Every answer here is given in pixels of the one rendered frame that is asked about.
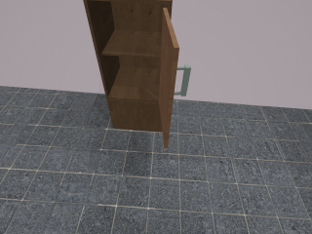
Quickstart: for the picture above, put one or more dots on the cupboard door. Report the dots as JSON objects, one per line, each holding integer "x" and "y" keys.
{"x": 168, "y": 69}

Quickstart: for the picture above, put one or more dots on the handle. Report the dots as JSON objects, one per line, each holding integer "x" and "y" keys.
{"x": 185, "y": 80}

